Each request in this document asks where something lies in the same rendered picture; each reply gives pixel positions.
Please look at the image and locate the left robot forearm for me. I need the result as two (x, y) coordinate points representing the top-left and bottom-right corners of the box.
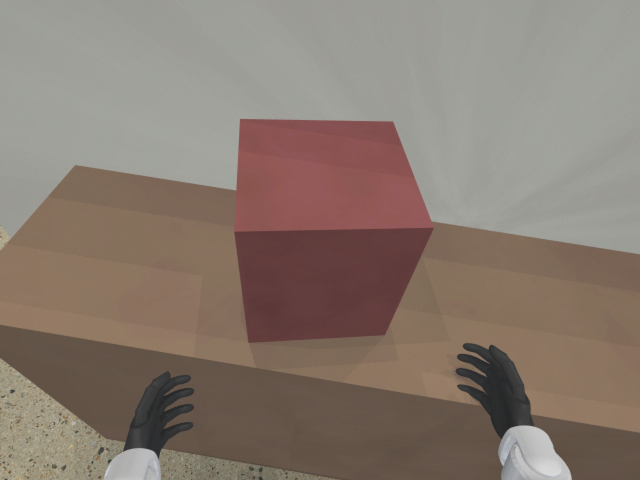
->
(103, 448), (161, 480)

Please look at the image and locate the right robot hand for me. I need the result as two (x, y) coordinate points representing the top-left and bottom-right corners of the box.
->
(456, 343), (535, 439)

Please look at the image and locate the carton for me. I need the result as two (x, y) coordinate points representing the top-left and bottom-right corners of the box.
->
(234, 119), (434, 343)

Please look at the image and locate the left robot hand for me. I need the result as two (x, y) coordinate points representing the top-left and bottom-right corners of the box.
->
(123, 371), (194, 460)

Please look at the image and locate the right robot forearm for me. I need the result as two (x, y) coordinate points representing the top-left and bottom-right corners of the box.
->
(498, 425), (572, 480)

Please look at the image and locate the pedestal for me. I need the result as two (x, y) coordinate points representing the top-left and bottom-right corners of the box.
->
(0, 165), (640, 480)

